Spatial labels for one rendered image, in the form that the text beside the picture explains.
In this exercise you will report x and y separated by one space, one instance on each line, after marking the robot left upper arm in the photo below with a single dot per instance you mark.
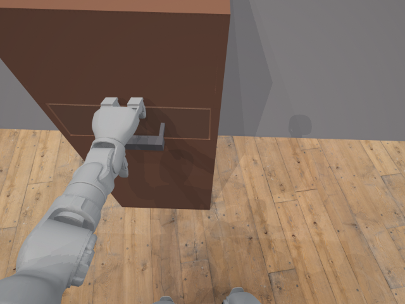
58 257

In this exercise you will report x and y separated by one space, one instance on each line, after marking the robot left forearm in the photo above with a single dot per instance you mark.
85 195

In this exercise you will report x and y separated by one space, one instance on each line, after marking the drawer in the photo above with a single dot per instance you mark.
180 122

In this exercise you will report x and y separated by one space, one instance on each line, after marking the handle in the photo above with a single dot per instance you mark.
155 143

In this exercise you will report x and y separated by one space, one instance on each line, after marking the left robot shin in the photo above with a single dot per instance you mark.
166 298

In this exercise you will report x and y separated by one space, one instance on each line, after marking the robot shin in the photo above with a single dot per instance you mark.
166 298
235 290

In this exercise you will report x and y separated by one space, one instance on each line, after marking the right robot shin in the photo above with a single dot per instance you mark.
235 290

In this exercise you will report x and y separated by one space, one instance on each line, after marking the cabinet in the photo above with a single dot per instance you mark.
171 53

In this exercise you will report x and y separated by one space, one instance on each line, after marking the left robot hand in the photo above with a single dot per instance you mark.
118 123

